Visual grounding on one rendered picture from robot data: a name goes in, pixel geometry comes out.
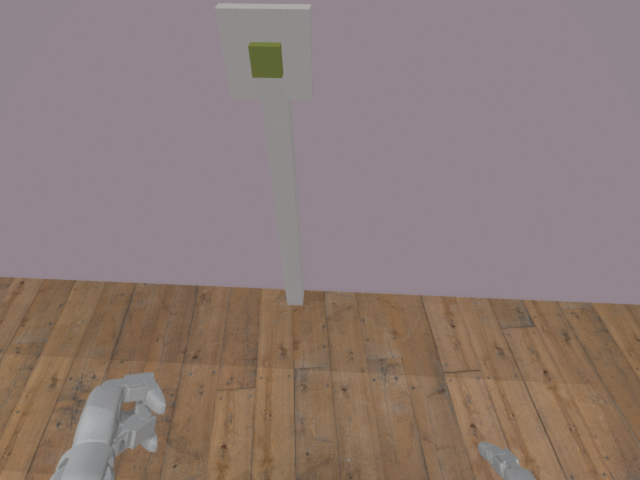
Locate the button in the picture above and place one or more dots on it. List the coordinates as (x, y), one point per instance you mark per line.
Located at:
(266, 59)

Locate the left robot forearm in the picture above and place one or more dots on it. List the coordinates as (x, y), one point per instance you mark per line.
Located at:
(86, 461)

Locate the panel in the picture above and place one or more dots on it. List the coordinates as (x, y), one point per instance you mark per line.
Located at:
(290, 25)

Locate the right robot hand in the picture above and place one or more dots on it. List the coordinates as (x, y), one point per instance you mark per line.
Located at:
(505, 464)

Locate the left robot hand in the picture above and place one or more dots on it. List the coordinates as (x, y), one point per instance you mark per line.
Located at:
(102, 414)

